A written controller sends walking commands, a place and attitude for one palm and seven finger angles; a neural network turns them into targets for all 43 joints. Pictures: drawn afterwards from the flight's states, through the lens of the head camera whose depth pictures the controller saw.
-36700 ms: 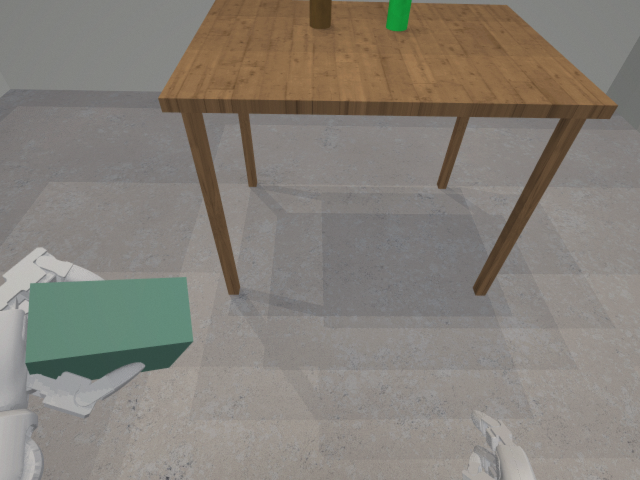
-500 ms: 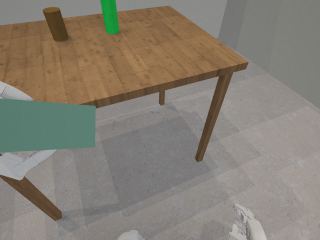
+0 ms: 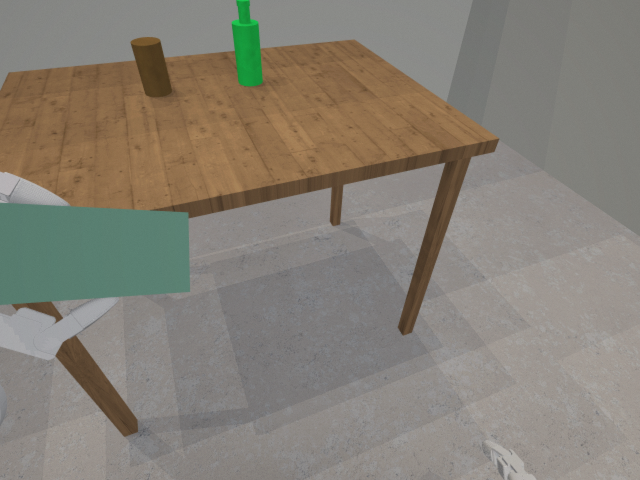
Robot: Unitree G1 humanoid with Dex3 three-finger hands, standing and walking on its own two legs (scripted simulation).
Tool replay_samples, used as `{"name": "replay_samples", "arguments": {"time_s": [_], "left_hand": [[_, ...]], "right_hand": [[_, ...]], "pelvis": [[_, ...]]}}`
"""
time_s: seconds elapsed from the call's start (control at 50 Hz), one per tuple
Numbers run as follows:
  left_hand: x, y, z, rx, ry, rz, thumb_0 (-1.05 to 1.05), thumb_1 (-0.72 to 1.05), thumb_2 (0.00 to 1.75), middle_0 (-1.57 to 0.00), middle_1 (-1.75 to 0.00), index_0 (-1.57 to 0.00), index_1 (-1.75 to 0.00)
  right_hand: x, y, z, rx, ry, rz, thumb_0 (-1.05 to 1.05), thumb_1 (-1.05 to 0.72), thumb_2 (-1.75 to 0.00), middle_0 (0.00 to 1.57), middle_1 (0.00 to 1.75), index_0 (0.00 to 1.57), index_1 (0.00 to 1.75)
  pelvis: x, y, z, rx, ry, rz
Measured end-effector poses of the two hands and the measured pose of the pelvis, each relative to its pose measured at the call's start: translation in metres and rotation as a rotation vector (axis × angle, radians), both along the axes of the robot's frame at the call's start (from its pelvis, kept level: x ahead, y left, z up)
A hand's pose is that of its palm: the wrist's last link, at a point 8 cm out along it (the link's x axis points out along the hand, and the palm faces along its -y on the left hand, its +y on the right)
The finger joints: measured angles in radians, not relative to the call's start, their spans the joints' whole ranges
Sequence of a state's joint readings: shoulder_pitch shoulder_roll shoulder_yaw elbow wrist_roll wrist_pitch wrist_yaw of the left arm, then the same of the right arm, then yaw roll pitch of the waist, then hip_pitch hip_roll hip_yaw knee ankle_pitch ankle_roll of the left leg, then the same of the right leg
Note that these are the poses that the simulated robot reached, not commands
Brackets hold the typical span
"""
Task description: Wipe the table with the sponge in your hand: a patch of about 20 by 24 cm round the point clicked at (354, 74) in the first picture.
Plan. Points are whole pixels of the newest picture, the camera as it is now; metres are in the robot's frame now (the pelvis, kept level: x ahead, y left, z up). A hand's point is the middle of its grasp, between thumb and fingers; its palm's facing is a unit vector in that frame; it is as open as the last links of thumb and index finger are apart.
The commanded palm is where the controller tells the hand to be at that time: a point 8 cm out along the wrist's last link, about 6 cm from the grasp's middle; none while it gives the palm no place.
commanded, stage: stop stepping back and stand still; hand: left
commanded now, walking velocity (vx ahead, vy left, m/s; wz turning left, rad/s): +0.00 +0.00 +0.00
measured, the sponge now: (119, 257) +0.23 +0.19 +0.24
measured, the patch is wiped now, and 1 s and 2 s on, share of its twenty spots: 1.00 1.00 1.00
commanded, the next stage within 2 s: stand and wait in 0.02 s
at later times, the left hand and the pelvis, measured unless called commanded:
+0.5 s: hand (29, 230) +0.25 +0.27 +0.25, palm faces +0.48 -0.79 -0.38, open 10.3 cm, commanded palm +0.18 +0.31 +0.27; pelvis +0.03 +0.03 +0.01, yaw +0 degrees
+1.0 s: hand (20, 236) +0.24 +0.27 +0.26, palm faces +0.48 -0.80 -0.37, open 10.3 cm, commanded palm +0.18 +0.31 +0.27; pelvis +0.02 +0.03 +0.01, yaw +0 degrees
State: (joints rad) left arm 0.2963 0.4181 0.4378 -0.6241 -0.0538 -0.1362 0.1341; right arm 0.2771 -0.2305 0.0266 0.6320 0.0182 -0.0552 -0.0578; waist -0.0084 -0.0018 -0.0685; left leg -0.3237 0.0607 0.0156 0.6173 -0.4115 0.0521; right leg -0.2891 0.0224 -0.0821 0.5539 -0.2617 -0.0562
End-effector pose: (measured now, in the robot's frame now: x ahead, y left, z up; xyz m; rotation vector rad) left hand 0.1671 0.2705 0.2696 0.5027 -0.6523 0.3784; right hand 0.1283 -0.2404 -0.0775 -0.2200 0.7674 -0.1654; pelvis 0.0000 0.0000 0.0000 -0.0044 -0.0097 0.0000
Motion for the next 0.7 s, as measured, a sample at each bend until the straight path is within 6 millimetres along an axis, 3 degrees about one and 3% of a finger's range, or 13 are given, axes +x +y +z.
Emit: {"name": "replay_samples", "arguments": {"time_s": [0.22,0.4,0.7], "left_hand": [[0.018,0.016,-0.005,0.0,0.047,0.047,-0.01,-0.53,1.04,-0.7,-1.32,-0.73,-1.32],[0.033,0.028,-0.007,0.023,0.081,0.028,-0.01,-0.53,1.04,-0.7,-1.32,-0.73,-1.32],[0.036,0.039,-0.008,0.017,0.1,0.029,-0.01,-0.53,1.04,-0.7,-1.32,-0.73,-1.32]], "right_hand": [[0.042,0.025,0.003,0.055,-0.069,0.039,0.01,-0.9,-0.9,0.2,0.3,0.2,0.3],[0.065,0.041,0.013,0.039,-0.066,0.056,0.01,-0.9,-0.9,0.21,0.3,0.2,0.3],[0.073,0.054,0.018,0.035,-0.059,0.063,0.01,-0.9,-0.9,0.21,0.3,0.2,0.3]], "pelvis": [[0.012,0.009,-0.001,-0.022,-0.002,0.015],[0.024,0.023,0.005,-0.016,0.005,0.008],[0.026,0.034,0.008,-0.022,0.018,0.009]]}}
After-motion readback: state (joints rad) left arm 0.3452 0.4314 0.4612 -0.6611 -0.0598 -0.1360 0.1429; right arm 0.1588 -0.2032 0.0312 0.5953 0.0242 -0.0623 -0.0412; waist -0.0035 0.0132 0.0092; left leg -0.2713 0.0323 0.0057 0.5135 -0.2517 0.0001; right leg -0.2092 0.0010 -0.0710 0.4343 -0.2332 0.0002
